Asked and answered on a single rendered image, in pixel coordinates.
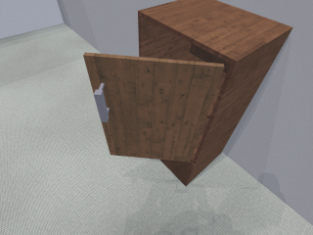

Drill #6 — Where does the cupboard door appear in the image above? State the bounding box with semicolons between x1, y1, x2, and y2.
83;52;225;163

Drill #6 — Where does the handle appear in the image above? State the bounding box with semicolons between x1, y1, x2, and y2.
93;83;110;122

